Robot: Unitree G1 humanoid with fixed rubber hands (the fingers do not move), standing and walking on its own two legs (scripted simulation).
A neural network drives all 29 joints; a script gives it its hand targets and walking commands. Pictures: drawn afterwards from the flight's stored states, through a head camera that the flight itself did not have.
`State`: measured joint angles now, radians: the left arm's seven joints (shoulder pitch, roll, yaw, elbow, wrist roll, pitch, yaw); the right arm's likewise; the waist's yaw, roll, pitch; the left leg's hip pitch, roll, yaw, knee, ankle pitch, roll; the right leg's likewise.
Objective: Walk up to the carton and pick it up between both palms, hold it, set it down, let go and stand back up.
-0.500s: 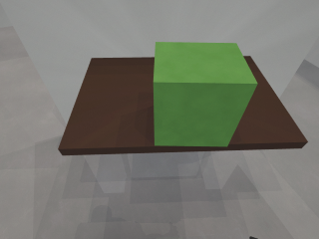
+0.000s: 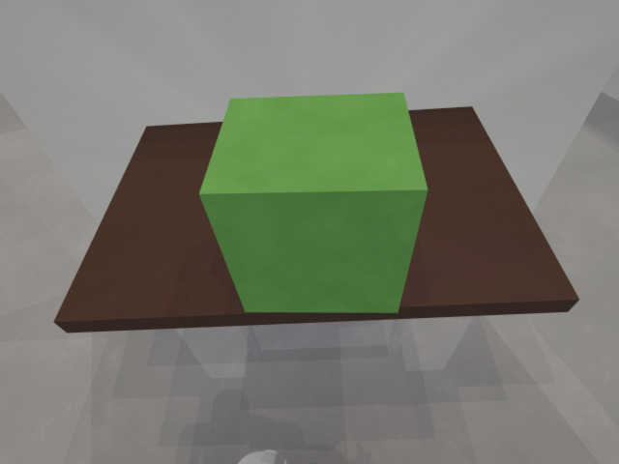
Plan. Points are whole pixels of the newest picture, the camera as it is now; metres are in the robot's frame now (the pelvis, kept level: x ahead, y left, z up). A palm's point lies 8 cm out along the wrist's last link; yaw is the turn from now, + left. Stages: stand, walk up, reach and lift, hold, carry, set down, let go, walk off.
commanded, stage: walk up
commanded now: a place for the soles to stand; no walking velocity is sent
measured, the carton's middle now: (318, 210) +0.44 +0.00 +0.08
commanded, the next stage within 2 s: none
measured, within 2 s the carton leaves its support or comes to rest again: neither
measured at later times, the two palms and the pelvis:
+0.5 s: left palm out of the picture +0.10 +0.29 -0.11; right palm (481, 453) +0.16 -0.20 -0.10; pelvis +0.03 +0.03 +0.00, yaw +5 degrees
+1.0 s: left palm out of the picture +0.03 +0.30 -0.11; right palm out of the picture +0.13 -0.20 -0.11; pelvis +0.03 +0.04 +0.01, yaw +7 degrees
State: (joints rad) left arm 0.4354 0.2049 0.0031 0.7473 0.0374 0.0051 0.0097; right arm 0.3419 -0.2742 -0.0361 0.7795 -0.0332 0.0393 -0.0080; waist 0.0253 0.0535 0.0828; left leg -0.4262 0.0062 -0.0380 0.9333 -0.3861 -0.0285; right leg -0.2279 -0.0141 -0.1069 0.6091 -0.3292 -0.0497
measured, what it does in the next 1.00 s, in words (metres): steps on the spot: left foot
